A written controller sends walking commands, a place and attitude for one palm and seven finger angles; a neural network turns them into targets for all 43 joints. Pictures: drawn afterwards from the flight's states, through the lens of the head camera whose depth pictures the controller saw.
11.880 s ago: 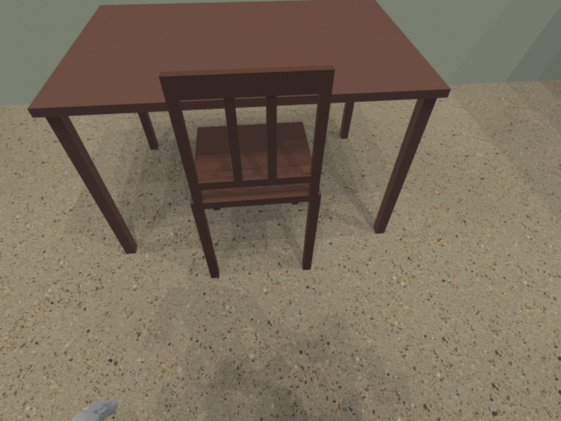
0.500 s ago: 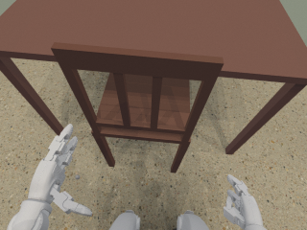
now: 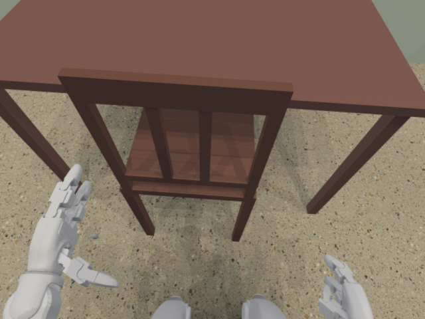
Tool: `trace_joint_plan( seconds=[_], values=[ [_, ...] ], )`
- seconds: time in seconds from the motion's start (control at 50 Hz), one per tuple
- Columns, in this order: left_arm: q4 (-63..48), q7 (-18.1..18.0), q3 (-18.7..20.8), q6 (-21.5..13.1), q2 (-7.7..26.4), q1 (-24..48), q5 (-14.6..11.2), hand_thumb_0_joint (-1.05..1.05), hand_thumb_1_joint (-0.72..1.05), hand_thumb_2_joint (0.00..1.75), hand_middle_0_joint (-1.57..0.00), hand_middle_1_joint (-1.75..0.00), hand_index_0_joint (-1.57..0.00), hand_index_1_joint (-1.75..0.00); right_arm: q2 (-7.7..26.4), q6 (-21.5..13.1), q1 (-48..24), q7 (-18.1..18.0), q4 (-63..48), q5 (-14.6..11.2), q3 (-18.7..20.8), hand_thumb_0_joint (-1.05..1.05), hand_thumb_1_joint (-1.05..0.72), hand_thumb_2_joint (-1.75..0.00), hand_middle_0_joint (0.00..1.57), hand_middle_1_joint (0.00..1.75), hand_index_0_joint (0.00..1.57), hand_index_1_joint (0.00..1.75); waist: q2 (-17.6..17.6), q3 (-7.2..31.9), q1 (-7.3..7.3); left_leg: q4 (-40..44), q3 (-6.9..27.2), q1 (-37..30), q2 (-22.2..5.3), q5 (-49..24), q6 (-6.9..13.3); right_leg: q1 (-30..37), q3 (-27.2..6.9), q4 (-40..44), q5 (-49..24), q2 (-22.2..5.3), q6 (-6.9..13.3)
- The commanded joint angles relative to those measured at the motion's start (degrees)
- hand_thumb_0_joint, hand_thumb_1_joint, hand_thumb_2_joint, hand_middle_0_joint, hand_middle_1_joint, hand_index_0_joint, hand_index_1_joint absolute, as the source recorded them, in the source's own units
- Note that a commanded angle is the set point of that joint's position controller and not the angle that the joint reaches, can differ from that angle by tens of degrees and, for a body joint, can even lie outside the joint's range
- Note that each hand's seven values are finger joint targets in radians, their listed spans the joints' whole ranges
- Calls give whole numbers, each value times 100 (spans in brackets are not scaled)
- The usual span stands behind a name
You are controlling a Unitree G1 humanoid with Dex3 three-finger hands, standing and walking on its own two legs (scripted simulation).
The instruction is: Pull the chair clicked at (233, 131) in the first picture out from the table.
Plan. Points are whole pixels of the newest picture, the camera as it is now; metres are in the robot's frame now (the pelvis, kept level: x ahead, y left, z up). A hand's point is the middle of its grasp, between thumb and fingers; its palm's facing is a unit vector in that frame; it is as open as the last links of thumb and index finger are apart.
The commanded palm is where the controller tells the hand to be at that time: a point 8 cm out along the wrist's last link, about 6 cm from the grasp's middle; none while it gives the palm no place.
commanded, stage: raise the hand toward the chair's back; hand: left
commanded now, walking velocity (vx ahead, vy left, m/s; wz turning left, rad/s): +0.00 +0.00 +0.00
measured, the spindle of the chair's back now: (161, 146) +0.48 +0.14 -0.02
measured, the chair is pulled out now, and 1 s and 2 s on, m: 0.00 0.00 0.00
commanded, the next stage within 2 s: aim the fingers beside a spindle in 0.14 s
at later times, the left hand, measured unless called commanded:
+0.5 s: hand (116, 234) +0.26 +0.18 +0.03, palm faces -0.07 -1.00 -0.03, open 16.9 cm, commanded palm +0.23 +0.24 +0.03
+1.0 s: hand (140, 220) +0.29 +0.15 +0.01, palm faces -0.06 -1.00 -0.04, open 16.9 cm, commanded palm +0.27 +0.21 +0.01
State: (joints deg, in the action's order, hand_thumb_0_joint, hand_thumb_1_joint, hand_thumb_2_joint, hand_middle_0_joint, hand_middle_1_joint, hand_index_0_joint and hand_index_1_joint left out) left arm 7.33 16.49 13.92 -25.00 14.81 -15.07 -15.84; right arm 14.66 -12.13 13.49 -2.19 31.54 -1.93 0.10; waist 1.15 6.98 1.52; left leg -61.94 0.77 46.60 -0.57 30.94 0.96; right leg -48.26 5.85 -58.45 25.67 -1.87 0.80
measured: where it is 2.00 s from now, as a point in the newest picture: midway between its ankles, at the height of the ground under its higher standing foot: outside the picture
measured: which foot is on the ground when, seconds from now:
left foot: down 0.00-1.00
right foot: down 0.00-1.00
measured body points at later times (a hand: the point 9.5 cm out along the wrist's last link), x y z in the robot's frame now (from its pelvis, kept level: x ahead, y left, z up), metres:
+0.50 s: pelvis +0.00 +0.00 -0.01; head +0.08 +0.01 +0.44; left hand +0.25 +0.23 +0.03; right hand +0.17 -0.24 -0.08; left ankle -0.01 +0.11 -0.67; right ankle +0.03 -0.12 -0.67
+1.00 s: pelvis -0.01 +0.00 -0.02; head +0.09 +0.00 +0.42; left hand +0.29 +0.20 +0.01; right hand +0.16 -0.24 -0.11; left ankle -0.01 +0.11 -0.67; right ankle +0.03 -0.12 -0.67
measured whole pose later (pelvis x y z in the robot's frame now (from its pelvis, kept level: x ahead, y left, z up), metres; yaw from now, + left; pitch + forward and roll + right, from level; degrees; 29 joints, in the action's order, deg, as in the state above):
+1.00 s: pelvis -0.01 +0.00 -0.02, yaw +0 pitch +19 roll -1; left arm 13.6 9.8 5.6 -25.0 10.8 -3.4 -10.3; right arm 14.1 -8.7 11.7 -0.6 31.1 -0.8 -0.5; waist 1.3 7.8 1.7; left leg -67.4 -0.2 54.0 -0.2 32.2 1.0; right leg -56.5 4.7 -64.8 27.1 -2.4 0.9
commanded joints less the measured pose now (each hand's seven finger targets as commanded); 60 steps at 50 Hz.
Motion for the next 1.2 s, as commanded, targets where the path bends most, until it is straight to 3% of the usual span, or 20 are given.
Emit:
trace_joint_plan(
  seconds=[0.0,0.06,0.12,0.2,0.24,0.3,0.38,0.4,0.48,0.5,0.56,0.62,0.68,0.76,0.8,0.9,1.0,1.1,1.12,1.18],
  values=[
    [-1045,209,287,-210,895,291,-92,0,-50,30,-6,-8,-6,-8,788,-279,-125,-87,-881,-17,299,0,-90,-90,20,30,20,30,56,1526,9,896,71,-512,108,-1822,13,1408,-319,767,-1190,122,29],
    [-1375,222,386,-262,959,315,-155,0,-50,30,-6,-8,-6,-8,734,-306,-126,-98,-893,-14,288,0,-90,-90,20,30,20,30,230,1681,-38,914,87,-673,108,-2026,4,1502,-306,756,-1392,127,22],
    [-1384,54,544,-374,993,322,-188,0,-50,30,-6,-8,-6,-8,690,-310,-145,-93,-816,20,271,0,-90,-90,20,30,20,30,89,1575,-41,920,136,-599,95,-2015,-7,1440,-255,712,-1341,153,24],
    [-919,35,398,-364,787,330,-145,0,-50,30,-6,-8,-6,-8,711,-292,-204,-76,-751,17,255,0,-90,-90,20,30,20,30,1,1168,29,892,126,-389,91,-1711,-7,1150,-238,722,-1015,152,29],
    [-847,130,102,-302,619,467,-92,0,-50,30,-6,-8,-6,-8,751,-292,-186,-67,-796,-1,242,0,-90,-90,20,30,20,30,195,1114,93,902,111,-425,104,-1578,-13,996,-233,728,-896,135,28],
    [-955,207,-134,-226,558,698,-48,0,-50,30,-6,-8,-6,-8,787,-330,-154,-76,-822,9,245,0,-90,-90,20,30,20,30,123,1344,141,827,152,-487,85,-1682,11,1007,-252,667,-990,130,28],
    [-1237,58,-76,-302,659,1000,8,0,-50,30,-6,-8,-6,-8,773,-346,-105,-79,-826,46,248,0,-90,-90,20,30,20,30,126,1607,76,817,203,-560,78,-1854,-26,1027,-209,541,-1097,124,36],
    [-1259,-45,77,-345,813,932,31,0,-50,30,-6,-8,-6,-8,770,-345,-128,-75,-800,60,262,0,-90,-90,20,30,20,30,98,1642,32,774,193,-520,62,-1908,-23,1034,-227,500,-1126,136,40],
    [-1168,-318,25,-412,590,622,96,0,-50,30,-6,-8,-6,-8,698,-275,-166,8,-832,91,250,0,-90,-90,20,30,20,30,285,1617,-79,808,156,-492,75,-2065,-80,1009,-180,404,-1240,123,67],
    [-1054,-385,91,-390,665,541,144,0,-50,30,-6,-8,-6,-8,705,-236,-167,28,-823,91,262,0,-90,-90,20,30,20,30,112,1599,-84,811,172,-424,63,-2038,-75,1011,-163,384,-1207,140,69],
    [-1030,-406,-312,-343,332,575,226,0,-50,30,-6,-8,-6,-8,698,-168,-189,74,-889,93,261,0,-90,-90,20,30,20,30,184,1566,-14,766,115,-373,71,-1936,-69,917,-176,361,-1184,118,60],
    [-805,-396,-331,-303,367,817,260,0,-50,30,-6,-8,-6,-8,749,-90,-190,61,-892,87,259,0,-90,-90,20,30,20,30,-42,1414,67,697,118,-106,77,-1629,-39,814,-224,371,-981,128,52],
    [-994,-415,-447,-421,343,1505,288,0,-50,30,-6,-8,-6,-8,743,-108,-200,22,-860,84,262,0,-90,-90,20,30,20,30,90,1539,131,639,155,-143,74,-1401,-33,639,-249,338,-702,117,58],
    [-1180,-538,-517,-563,294,1456,315,0,-50,30,-6,-8,-6,-8,711,-129,-149,22,-827,120,266,0,-90,-90,20,30,20,30,189,1988,54,575,194,-393,53,-1899,-54,731,-229,190,-1087,119,72],
    [-1016,-604,-611,-534,245,1628,373,0,-50,30,-6,-8,-6,-8,716,-98,-148,40,-775,129,257,0,-90,-90,20,30,20,30,132,1882,113,538,199,-280,54,-1822,-48,635,-223,167,-1042,118,69],
    [-315,-722,-455,-321,282,1546,499,0,-50,30,-6,-8,-6,-8,741,75,-179,80,-805,115,270,0,-90,-90,20,30,20,30,-133,1706,32,486,112,135,93,-1501,-33,681,-291,151,-929,104,62],
    [-522,-778,-304,-361,406,1885,459,0,-50,30,-6,-8,-6,-8,700,168,-183,74,-887,113,272,0,-90,-90,20,30,20,30,-104,2054,-28,406,47,177,114,-1620,-6,984,-410,125,-1182,75,61],
    [-675,-817,-494,-614,295,2260,486,0,-50,30,-6,-8,-6,-8,658,153,-149,71,-777,132,270,0,-90,-90,20,30,20,30,3,2169,96,273,54,123,93,-1758,7,915,-452,53,-1362,72,53],
    [-589,-804,-685,-631,106,2217,508,0,-50,30,-6,-8,-6,-8,647,149,-151,84,-760,137,270,0,-90,-90,20,30,20,30,95,2098,121,263,46,90,98,-1780,2,826,-432,44,-1387,63,55],
    [-122,-750,-857,-542,-50,2211,548,0,-50,30,-6,-8,-6,-8,700,185,-113,108,-696,126,290,0,-90,-90,20,30,20,30,-106,1957,206,175,43,267,104,-1599,10,646,-426,42,-1254,54,37]
  ],
)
